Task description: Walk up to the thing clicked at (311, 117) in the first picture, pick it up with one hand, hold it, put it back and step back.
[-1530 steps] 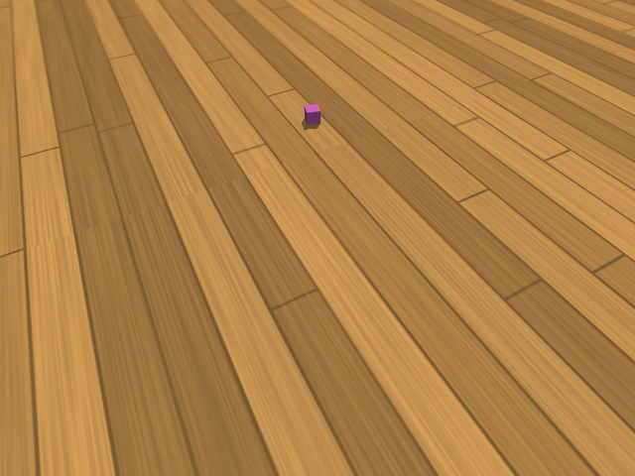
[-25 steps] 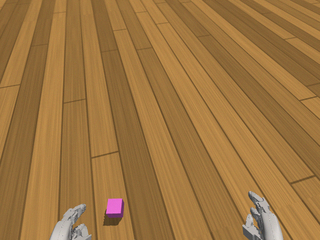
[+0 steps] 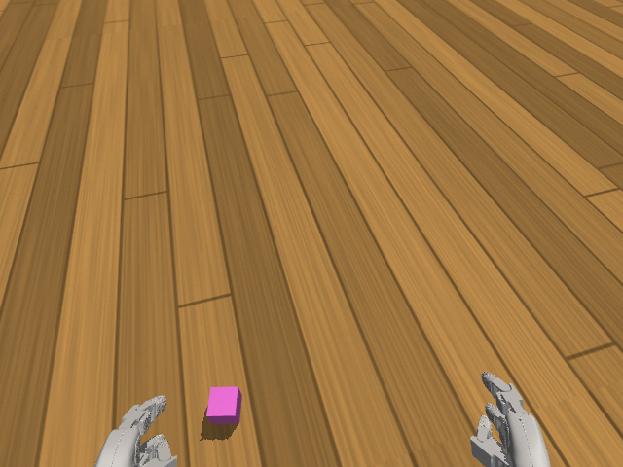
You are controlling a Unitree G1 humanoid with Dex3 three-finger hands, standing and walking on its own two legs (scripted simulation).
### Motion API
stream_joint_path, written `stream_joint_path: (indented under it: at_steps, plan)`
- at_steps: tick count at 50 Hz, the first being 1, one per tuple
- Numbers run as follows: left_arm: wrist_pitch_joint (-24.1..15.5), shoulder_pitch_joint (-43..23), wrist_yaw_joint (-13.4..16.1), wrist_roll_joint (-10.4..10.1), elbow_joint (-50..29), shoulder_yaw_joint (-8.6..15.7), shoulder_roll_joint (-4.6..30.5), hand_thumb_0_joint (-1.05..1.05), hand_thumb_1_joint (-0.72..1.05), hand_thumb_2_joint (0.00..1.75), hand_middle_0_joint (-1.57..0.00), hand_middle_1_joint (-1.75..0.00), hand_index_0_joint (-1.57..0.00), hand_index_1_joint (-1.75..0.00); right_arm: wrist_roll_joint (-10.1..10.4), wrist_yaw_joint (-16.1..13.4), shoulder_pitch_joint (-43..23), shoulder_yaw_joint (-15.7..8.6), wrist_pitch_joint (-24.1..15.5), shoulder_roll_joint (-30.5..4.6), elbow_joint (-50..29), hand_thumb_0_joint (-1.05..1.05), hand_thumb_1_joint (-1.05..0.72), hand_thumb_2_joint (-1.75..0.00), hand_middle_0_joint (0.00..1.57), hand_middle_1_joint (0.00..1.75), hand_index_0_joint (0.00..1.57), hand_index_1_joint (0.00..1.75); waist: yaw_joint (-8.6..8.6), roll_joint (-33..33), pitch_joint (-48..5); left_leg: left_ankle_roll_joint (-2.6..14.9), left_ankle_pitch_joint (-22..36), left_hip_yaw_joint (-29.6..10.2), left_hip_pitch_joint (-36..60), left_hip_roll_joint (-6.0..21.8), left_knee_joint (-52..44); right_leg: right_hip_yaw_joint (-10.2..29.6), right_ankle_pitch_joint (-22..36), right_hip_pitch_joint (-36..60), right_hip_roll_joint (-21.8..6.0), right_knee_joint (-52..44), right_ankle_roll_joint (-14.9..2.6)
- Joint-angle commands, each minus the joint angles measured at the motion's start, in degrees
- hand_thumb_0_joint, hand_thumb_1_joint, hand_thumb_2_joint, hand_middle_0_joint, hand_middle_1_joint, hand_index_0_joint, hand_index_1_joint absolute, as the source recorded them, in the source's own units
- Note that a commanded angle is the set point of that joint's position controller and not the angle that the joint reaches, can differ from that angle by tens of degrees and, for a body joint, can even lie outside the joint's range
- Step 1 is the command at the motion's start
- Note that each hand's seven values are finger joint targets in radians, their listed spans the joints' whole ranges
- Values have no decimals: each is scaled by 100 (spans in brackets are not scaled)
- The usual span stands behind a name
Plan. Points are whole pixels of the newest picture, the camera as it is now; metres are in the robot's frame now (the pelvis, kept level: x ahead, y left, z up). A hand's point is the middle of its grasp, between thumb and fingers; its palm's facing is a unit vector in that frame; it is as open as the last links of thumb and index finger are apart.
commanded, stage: home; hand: left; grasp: from above
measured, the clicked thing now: (225, 405) +0.42 +0.25 -0.68
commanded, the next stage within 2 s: stand in 0.08 s
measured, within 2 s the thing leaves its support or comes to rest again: neither
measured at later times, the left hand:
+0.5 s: hand out of the picture +0.08 +0.25 -0.11, palm faces +0.04 -0.94 -0.33, open 7.4 cm
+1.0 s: hand out of the picture -0.01 +0.25 -0.10, palm faces +0.04 -0.94 -0.35, open 7.4 cm
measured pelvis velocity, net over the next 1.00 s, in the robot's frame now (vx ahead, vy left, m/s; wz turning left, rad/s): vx -0.03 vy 0.01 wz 0.00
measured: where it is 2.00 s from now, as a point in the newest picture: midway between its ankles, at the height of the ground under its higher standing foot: outside the picture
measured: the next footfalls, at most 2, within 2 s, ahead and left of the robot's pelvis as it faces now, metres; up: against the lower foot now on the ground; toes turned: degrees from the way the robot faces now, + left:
none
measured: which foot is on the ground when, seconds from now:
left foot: down 0.00-1.00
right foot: down 0.00-1.00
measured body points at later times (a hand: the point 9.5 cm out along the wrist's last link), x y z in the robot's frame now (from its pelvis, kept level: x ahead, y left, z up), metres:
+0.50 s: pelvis -0.02 +0.01 +0.04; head -0.01 +0.02 +0.49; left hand +0.08 +0.30 -0.09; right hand +0.09 -0.27 -0.08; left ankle +0.01 +0.12 -0.68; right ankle -0.02 -0.13 -0.68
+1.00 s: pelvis -0.03 +0.01 +0.06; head -0.04 +0.00 +0.51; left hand -0.01 +0.30 -0.08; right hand +0.03 -0.27 -0.08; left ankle +0.01 +0.12 -0.68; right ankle -0.02 -0.13 -0.68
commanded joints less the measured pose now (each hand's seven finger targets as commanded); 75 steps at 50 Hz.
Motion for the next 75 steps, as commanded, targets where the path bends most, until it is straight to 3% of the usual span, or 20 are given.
stream_joint_path:
  at_steps: [1,5,7,8,9,10,11,14,16,20,26,29,31,34,37,48,52,59,65,75]
  plan:
    - [-254,-32,43,80,-1055,341,585,0,90,90,-20,-30,-20,-30,-33,-107,-320,-323,-307,-712,-953,0,-90,-90,20,30,20,30,-24,-74,-563,146,1708,103,792,-156,-768,-18,1718,230,149,-834,-62]
    - [-231,-185,23,75,-1138,314,562,0,90,90,-20,-30,-20,-30,-31,-104,-357,-294,-329,-709,-924,0,-90,-90,20,30,20,30,-44,96,-376,134,1235,44,770,-128,-940,-61,1225,62,176,-851,-83]
    - [-249,-122,42,67,-1167,434,638,0,90,90,-20,-30,-20,-30,-29,-103,-353,-315,-318,-716,-939,0,-90,-90,20,30,20,30,10,121,-519,120,1344,-7,801,-110,-951,-85,1277,110,181,-800,-103]
    - [-228,-97,40,77,-1121,355,612,0,90,90,-20,-30,-20,-30,-20,-106,-378,-309,-305,-719,-957,0,-90,-90,20,30,20,30,-9,71,-419,131,1276,-1,743,-116,-950,-86,1231,65,187,-834,-94]
    - [-1426,-1715,261,728,889,349,1034,0,90,90,-20,-30,-20,-30,-700,235,-856,-511,304,-1330,493,0,-90,-90,20,30,20,30,474,-346,815,421,2428,-192,875,101,-1333,375,1377,1167,-263,-1077,-291]
    - [-1795,-1230,231,777,1911,462,1119,0,90,90,-20,-30,-20,-30,-701,420,-833,-618,549,-1334,527,0,-90,-90,20,30,20,30,418,-671,432,476,2151,12,1117,0,-1282,688,1194,1301,-364,-1315,-475]
    - [-1996,-1156,192,743,2145,417,1184,0,90,90,-20,-30,-20,-30,-726,516,-785,-649,669,-1433,379,0,-90,-90,20,30,20,30,300,-695,266,447,2271,-83,1327,-31,-1214,898,1621,1200,-364,-1389,-576]
    - [-2219,-1521,124,714,2878,347,1215,0,90,90,-20,-30,-20,-30,-395,815,-691,-589,781,-1203,803,0,-90,-90,20,30,20,30,348,-563,159,417,1879,-33,1774,-109,-1548,906,1653,1511,-519,-1481,-447]
    - [-2265,-1650,121,639,3353,357,1181,0,90,90,-20,-30,-20,-30,-331,905,-844,-635,838,-1171,952,0,-90,-90,20,30,20,30,385,-524,229,404,1752,-91,1997,-82,-1694,847,1502,1463,-523,-1731,-349]
    - [-2429,-1840,152,606,4255,349,1153,0,90,90,-20,-30,-20,-30,-363,925,-846,-649,962,-1189,1383,0,-90,-90,20,30,20,30,359,-263,344,419,2028,-203,2333,42,-2156,688,1760,1765,-495,-1924,-216]
    - [-2501,-1748,120,561,5320,288,1025,0,90,90,-20,-30,-20,-30,-335,871,-961,-641,1073,-1366,1846,0,-90,-90,20,30,20,30,426,234,810,427,1398,-697,2443,358,-3353,417,1466,2256,-351,-2423,-111]
    - [-2526,-1766,107,568,5733,295,1107,0,90,90,-20,-30,-20,-30,-312,845,-958,-637,1129,-1406,2043,0,-90,-90,20,30,20,30,383,119,989,359,1059,-676,2564,351,-3755,439,1565,2469,-385,-2748,-104]
    - [-2550,-1758,110,560,5957,293,1144,0,90,90,-20,-30,-20,-30,-287,832,-894,-644,1145,-1424,2193,0,-90,-90,20,30,20,30,358,61,940,339,1305,-610,2840,348,-3822,476,1736,2587,-447,-2920,-104]
    - [-2577,-1806,111,553,6220,283,1231,0,90,90,-20,-30,-20,-30,-249,828,-833,-637,1153,-1410,2383,0,-90,-90,20,30,20,30,315,-128,1020,278,1636,-477,3014,296,-3862,545,1842,2695,-519,-3181,-100]
    - [-2555,-1785,114,565,6459,256,1264,0,90,90,-20,-30,-20,-30,-246,826,-883,-633,1196,-1431,2524,0,-90,-90,20,30,20,30,318,-134,1278,251,1113,-522,2915,310,-4083,526,1592,2635,-497,-3311,-78]
    - [-2581,-1751,101,552,6864,216,1372,0,90,90,-20,-30,-20,-30,-209,882,-891,-579,1274,-1421,2795,0,-90,-90,20,30,20,30,288,-319,1408,235,897,-477,3012,289,-4126,632,1068,2538,-571,-3728,-74]
    - [-2603,-1901,95,518,6871,220,1408,0,90,90,-20,-30,-20,-30,-216,887,-855,-535,1257,-1412,2893,0,-90,-90,20,30,20,30,276,-233,1317,231,1222,-435,3012,303,-4114,658,1426,2732,-613,-3749,-85]
    - [-2602,-1982,75,503,6950,218,1415,0,90,90,-20,-30,-20,-30,-192,887,-915,-487,1239,-1467,2951,0,-90,-90,20,30,20,30,273,-285,1298,223,1510,-394,3124,330,-4114,681,1476,2717,-627,-3814,-100]
    - [-2586,-2024,49,487,6993,199,1424,0,90,90,-20,-30,-20,-30,-186,895,-868,-443,1256,-1462,3044,0,-90,-90,20,30,20,30,251,-182,1406,206,1226,-383,2966,324,-4191,677,1332,2713,-591,-3868,-103]
    - [-2592,-2119,34,457,7039,167,1286,0,90,90,-20,-30,-20,-30,-164,884,-926,-385,1228,-1407,3124,0,-90,-90,20,30,20,30,262,-198,1060,211,2121,-281,3340,379,-4105,672,2069,2942,-628,-3823,-119]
